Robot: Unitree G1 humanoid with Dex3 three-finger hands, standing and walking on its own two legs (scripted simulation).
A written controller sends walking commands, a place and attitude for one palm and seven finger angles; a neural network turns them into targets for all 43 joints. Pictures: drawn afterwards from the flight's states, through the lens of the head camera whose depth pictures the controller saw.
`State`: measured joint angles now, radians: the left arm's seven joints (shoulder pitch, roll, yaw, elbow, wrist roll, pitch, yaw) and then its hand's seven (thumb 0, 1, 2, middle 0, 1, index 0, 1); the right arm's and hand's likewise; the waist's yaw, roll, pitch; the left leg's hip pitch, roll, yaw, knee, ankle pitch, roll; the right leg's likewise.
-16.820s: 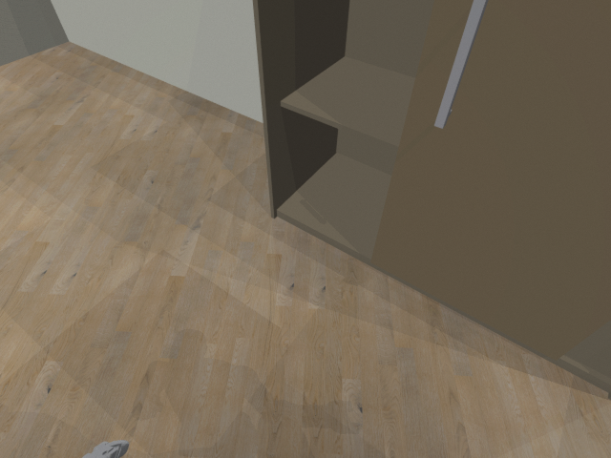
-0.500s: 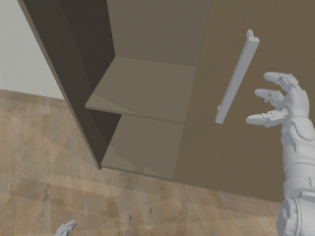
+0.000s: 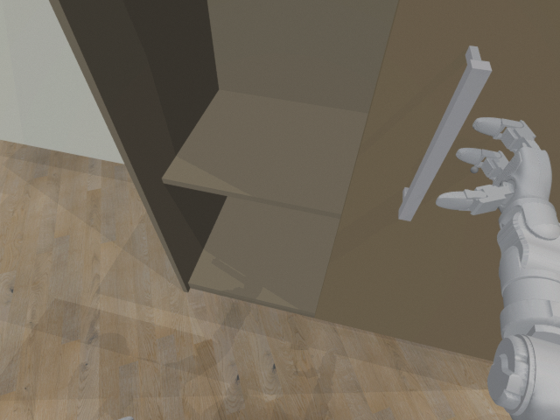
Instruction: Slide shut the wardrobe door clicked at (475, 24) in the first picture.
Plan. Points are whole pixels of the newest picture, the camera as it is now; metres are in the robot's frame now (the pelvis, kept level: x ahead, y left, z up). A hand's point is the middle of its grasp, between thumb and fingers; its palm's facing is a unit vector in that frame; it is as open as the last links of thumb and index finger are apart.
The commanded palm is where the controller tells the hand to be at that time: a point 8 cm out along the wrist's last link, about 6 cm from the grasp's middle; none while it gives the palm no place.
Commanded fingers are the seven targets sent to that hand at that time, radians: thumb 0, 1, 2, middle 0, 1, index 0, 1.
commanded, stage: move the hooked fingers beside the handle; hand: right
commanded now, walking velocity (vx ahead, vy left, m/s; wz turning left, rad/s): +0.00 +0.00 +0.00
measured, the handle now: (433, 147) +0.50 -0.16 +0.14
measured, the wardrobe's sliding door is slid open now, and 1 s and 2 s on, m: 0.49 0.49 0.49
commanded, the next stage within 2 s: feel for the door with the fingertips in 0.44 s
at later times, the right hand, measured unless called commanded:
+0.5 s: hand (477, 170) +0.45 -0.20 +0.15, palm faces +0.11 +0.99 +0.00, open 14.0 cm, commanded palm +0.42 -0.25 +0.15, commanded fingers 0.00 0.50 -0.30 0.30 1.20 0.30 1.20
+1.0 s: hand (453, 164) +0.46 -0.17 +0.15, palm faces +0.11 +0.99 +0.02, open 13.9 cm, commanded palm +0.43 -0.23 +0.15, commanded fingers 0.00 0.50 -0.30 0.30 1.20 0.30 1.20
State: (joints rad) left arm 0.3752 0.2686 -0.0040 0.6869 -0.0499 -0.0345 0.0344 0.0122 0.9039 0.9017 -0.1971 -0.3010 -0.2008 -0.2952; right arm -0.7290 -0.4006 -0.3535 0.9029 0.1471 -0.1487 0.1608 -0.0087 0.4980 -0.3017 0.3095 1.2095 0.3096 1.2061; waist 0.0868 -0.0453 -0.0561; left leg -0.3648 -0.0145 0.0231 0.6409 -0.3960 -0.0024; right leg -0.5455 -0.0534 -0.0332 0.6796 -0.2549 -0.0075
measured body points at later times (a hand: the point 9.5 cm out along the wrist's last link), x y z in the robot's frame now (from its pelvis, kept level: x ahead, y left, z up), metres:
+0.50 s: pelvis +0.00 +0.00 +0.00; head +0.04 +0.01 +0.45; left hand +0.08 +0.27 -0.12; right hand +0.44 -0.26 +0.15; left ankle -0.05 +0.12 -0.72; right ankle +0.05 -0.12 -0.72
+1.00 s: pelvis +0.00 +0.00 +0.00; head +0.03 +0.01 +0.45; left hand +0.07 +0.26 -0.12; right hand +0.44 -0.23 +0.15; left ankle -0.05 +0.12 -0.72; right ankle +0.05 -0.12 -0.72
